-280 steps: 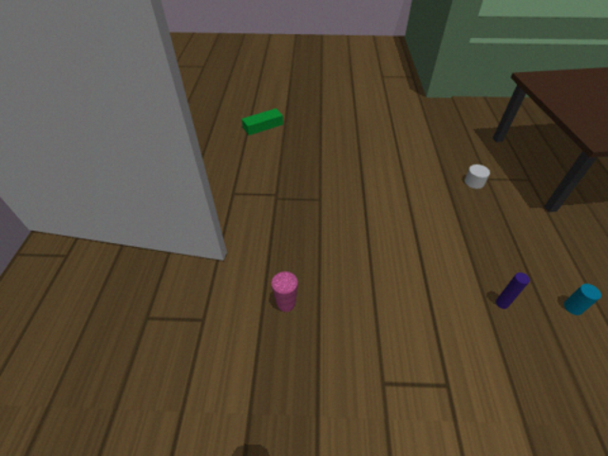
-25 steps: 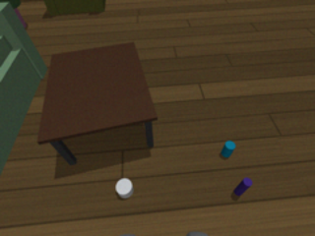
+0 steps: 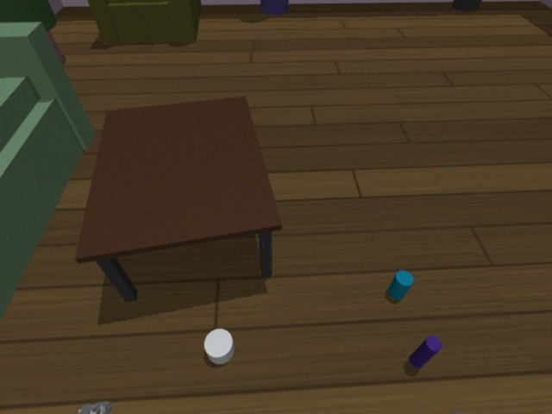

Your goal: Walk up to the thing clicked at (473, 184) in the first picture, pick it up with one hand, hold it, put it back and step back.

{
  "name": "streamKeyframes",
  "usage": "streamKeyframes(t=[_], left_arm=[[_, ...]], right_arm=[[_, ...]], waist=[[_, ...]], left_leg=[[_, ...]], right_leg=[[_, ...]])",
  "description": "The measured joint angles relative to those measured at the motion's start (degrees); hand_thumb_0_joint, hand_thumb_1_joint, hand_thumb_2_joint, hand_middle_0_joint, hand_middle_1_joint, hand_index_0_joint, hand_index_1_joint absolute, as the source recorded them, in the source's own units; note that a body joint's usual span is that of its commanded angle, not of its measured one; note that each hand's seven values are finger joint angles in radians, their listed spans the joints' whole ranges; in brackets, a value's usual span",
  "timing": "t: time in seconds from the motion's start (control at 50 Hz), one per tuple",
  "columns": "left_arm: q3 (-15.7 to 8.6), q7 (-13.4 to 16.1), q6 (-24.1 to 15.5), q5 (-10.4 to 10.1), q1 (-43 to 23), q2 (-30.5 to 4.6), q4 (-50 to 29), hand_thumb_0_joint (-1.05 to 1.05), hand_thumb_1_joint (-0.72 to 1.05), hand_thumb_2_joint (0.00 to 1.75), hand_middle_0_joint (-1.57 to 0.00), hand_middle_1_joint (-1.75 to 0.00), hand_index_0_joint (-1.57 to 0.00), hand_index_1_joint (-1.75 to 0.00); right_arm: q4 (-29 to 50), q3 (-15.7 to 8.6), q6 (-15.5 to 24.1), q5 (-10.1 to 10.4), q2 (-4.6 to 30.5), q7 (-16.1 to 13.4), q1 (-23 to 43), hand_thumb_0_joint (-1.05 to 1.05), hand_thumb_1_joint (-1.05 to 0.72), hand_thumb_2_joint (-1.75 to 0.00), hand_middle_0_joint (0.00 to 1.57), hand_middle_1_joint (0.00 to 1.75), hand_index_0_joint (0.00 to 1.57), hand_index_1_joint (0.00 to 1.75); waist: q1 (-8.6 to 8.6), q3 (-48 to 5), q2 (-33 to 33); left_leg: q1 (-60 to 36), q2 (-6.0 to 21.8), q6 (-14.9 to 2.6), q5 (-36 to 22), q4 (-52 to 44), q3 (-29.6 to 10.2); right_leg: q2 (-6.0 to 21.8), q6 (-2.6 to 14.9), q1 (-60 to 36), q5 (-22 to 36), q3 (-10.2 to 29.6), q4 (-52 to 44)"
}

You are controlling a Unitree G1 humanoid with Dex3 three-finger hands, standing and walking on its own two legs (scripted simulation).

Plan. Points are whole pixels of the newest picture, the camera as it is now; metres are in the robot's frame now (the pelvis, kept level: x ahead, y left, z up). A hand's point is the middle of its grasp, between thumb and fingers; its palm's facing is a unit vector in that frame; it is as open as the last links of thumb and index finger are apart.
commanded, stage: walk up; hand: left
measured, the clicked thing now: (219, 346) +0.47 +0.20 -0.74
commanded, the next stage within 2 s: stand in 0.50 s
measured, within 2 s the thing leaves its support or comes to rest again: neither
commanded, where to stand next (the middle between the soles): +0.08 +0.00 m, yaw +0 degrees
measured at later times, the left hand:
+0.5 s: hand out of the picture +0.09 +0.25 -0.15, palm faces +0.05 -0.95 -0.32, open 7.4 cm
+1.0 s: hand out of the picture +0.09 +0.25 -0.15, palm faces +0.00 -0.94 -0.34, open 7.4 cm
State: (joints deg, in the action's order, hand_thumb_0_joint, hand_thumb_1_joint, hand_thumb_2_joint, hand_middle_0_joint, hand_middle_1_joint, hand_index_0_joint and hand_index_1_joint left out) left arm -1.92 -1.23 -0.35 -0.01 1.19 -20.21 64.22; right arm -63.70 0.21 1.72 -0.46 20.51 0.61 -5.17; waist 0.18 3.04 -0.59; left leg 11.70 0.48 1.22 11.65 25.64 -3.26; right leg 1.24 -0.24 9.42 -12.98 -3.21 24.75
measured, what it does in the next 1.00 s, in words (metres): stands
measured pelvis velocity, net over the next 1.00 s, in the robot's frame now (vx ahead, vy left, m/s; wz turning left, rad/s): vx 0.01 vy -0.01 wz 0.01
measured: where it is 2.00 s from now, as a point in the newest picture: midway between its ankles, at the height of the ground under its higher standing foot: outside the picture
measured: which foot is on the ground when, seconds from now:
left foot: down 0.00-1.00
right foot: down 0.00-1.00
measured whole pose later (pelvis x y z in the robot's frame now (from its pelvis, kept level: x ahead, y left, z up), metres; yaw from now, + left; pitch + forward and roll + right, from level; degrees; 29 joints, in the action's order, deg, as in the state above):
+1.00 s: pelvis +0.01 -0.01 +0.01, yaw +1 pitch -2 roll +0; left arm -0.5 -0.8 -0.6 0.2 4.5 -19.4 66.3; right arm -65.4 0.1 0.4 -0.4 20.0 0.7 -3.9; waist 0.1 3.6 -0.9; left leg 7.7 0.5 1.7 8.5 18.1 -3.7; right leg 1.3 -0.1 6.0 -11.0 -3.8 18.9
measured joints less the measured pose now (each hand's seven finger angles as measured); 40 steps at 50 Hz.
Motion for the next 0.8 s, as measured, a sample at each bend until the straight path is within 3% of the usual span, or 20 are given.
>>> streamKeyframes(t=[0.5, 0.8], left_arm=[[-0.3, 0.2, 0.1, 0.4, 2.7, 0.9, 1.2, 0.0, 0.9, 0.9, -0.2, -0.3, -0.2, -0.3], [1.1, 0.5, -0.2, 0.3, 2.5, 1.1, 2.1, 0.0, 0.9, 0.9, -0.2, -0.3, -0.2, -0.3]], right_arm=[[-0.4, -0.5, -0.9, 0.0, -0.5, 0.0, -0.2, 0.0, -0.91, -0.9, 0.2, 0.3, 0.2, 0.3], [-0.9, -0.3, -1.2, 0.1, -0.6, -0.1, 2.2, 0.0, -0.91, -0.9, 0.2, 0.3, 0.2, 0.3]], waist=[[0.17, 0.6, -0.1], [0.15, 0.7, -0.1]], left_leg=[[-1.1, -0.7, -0.15, -0.3, -1.9, -1.7], [-3.8, -0.5, 0.14, -2.8, -7.0, -0.6]], right_leg=[[0.6, -0.3, -2.2, 0.1, -1.8, -2.8], [0.5, -0.18, -3.4, 1.8, -0.7, -5.6]])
